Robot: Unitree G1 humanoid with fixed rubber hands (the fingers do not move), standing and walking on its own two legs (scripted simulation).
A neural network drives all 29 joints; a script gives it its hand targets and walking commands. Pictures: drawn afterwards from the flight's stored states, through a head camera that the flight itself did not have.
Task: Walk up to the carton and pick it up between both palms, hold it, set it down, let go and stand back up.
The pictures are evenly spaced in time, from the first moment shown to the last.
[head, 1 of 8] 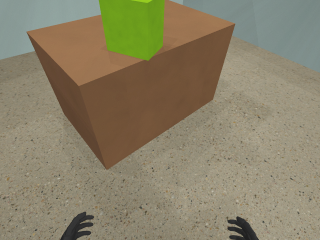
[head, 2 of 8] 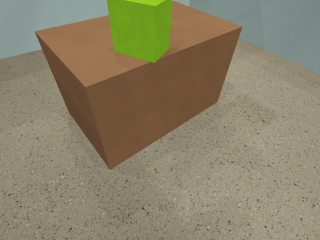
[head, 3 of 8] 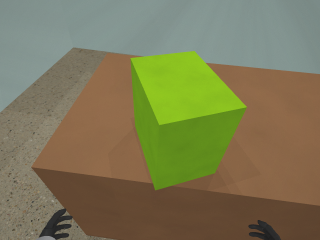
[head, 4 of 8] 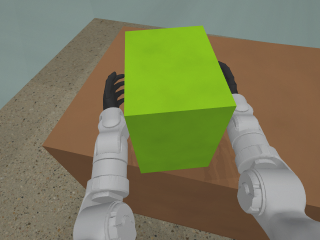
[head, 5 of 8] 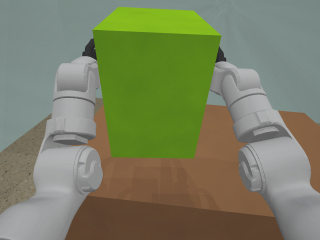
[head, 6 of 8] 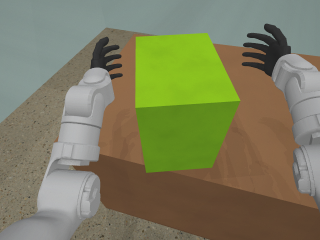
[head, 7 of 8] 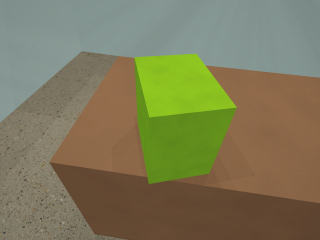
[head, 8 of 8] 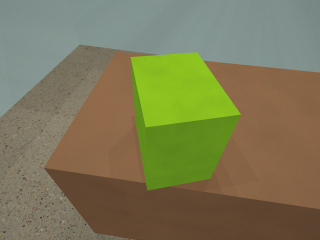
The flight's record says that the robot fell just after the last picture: no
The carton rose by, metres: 0.25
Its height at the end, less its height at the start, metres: +0.00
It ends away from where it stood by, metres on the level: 0.04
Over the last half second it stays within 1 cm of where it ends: yes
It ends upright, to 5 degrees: yes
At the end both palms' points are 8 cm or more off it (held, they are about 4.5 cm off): yes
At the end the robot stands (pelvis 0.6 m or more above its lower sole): yes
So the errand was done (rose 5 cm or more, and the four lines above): yes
